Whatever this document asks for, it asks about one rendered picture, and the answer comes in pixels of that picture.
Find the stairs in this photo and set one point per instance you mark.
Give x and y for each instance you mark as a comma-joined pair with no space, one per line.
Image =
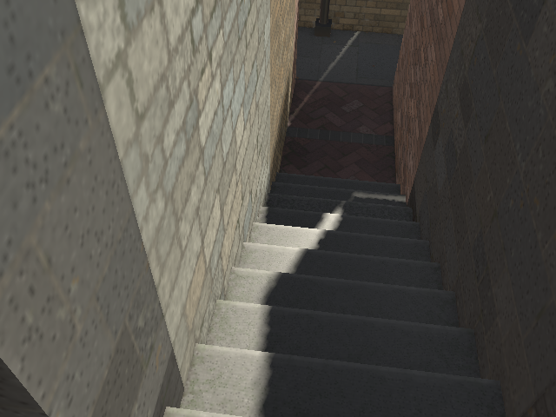
336,310

